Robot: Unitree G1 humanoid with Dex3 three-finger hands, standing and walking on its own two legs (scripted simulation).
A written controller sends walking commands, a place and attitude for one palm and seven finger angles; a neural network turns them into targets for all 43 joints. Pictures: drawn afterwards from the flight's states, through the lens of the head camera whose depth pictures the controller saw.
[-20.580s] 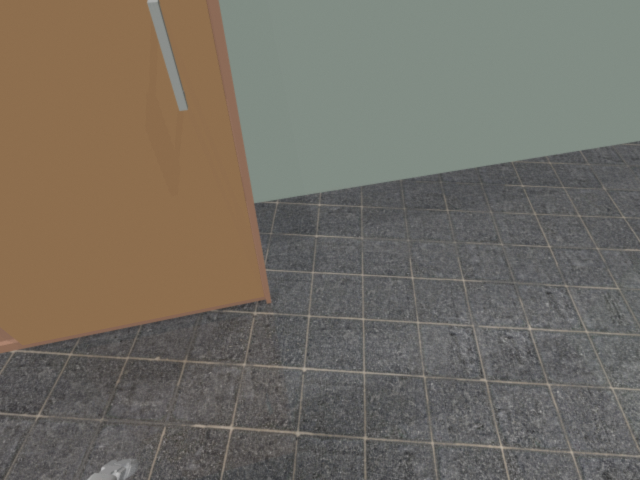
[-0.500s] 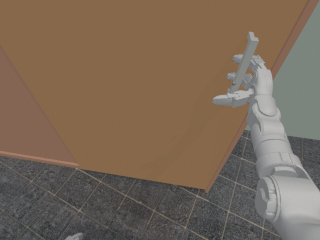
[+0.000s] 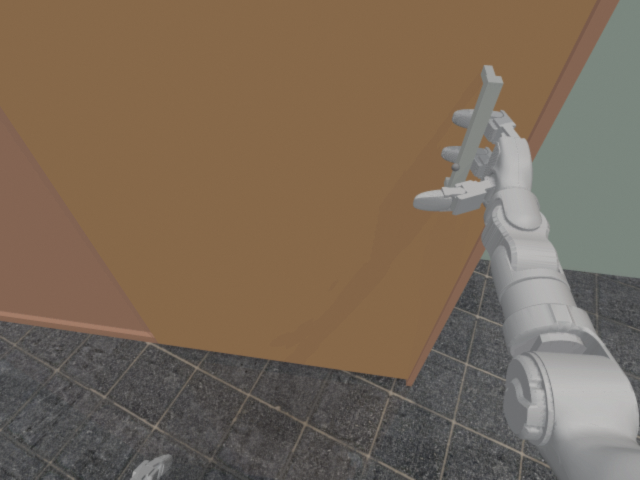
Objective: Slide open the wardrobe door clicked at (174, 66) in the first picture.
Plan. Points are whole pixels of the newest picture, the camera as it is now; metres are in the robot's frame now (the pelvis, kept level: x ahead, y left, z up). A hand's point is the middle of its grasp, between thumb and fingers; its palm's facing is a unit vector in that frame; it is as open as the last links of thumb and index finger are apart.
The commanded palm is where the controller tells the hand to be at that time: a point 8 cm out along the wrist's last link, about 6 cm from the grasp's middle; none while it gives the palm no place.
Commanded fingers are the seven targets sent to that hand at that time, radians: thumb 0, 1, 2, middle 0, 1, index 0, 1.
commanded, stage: slide the fingers in behind the handle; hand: right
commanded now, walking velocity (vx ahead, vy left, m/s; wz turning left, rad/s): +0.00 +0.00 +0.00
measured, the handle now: (466, 142) +0.53 -0.13 +0.17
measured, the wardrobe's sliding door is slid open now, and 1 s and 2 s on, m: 0.00 0.00 0.00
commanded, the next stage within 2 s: grip the handle and tug to test in 0.12 s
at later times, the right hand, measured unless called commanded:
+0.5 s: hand (449, 162) +0.48 -0.10 +0.17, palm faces +0.02 +1.00 -0.01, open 12.0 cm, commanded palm +0.45 -0.15 +0.17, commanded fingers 0.00 -0.20 -0.60 0.38 1.30 0.38 1.30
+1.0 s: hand (453, 163) +0.47 -0.10 +0.17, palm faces +0.03 +1.00 +0.00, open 5.4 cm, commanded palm +0.44 -0.16 +0.17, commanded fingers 0.00 -0.90 -0.90 0.45 1.40 0.45 1.40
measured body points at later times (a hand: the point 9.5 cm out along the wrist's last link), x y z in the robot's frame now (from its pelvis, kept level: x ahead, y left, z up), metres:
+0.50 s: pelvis +0.00 -0.01 +0.00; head +0.03 +0.00 +0.45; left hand +0.06 +0.25 -0.12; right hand +0.47 -0.16 +0.17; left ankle +0.00 +0.11 -0.73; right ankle +0.00 -0.11 -0.73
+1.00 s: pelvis +0.01 +0.00 +0.00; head +0.02 +0.00 +0.45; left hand +0.09 +0.25 -0.11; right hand +0.46 -0.16 +0.18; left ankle +0.00 +0.11 -0.73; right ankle +0.00 -0.11 -0.73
